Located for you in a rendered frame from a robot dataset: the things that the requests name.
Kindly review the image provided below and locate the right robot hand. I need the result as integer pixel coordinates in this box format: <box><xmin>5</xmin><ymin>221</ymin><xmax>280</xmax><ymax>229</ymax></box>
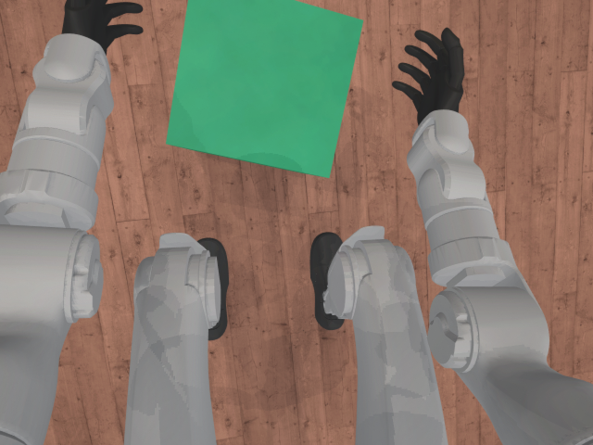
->
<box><xmin>392</xmin><ymin>28</ymin><xmax>465</xmax><ymax>126</ymax></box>

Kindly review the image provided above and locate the left robot forearm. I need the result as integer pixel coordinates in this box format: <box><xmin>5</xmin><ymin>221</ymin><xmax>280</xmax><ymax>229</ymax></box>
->
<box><xmin>0</xmin><ymin>33</ymin><xmax>114</xmax><ymax>231</ymax></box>

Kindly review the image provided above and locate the right robot forearm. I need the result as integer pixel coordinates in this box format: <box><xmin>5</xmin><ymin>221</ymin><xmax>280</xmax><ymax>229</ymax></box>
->
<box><xmin>407</xmin><ymin>109</ymin><xmax>549</xmax><ymax>356</ymax></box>

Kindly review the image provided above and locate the carton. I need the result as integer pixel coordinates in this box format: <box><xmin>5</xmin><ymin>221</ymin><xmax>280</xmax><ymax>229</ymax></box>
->
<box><xmin>166</xmin><ymin>0</ymin><xmax>363</xmax><ymax>178</ymax></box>

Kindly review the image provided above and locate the robot right upper arm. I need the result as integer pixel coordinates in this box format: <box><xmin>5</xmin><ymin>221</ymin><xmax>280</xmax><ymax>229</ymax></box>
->
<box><xmin>427</xmin><ymin>286</ymin><xmax>593</xmax><ymax>445</ymax></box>

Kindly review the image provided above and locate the robot left shin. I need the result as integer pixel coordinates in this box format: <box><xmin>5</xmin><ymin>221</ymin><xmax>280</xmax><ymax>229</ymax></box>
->
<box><xmin>133</xmin><ymin>233</ymin><xmax>217</xmax><ymax>328</ymax></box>

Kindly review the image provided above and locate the left robot hand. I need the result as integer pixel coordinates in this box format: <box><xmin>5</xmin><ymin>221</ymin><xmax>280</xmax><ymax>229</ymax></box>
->
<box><xmin>61</xmin><ymin>0</ymin><xmax>144</xmax><ymax>55</ymax></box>

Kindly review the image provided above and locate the left robot thigh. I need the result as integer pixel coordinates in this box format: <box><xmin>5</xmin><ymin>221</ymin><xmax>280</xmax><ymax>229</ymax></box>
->
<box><xmin>124</xmin><ymin>247</ymin><xmax>221</xmax><ymax>445</ymax></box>

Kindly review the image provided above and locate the robot left upper arm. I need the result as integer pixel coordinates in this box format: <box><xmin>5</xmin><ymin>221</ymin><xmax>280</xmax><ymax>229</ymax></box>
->
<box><xmin>0</xmin><ymin>224</ymin><xmax>104</xmax><ymax>445</ymax></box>

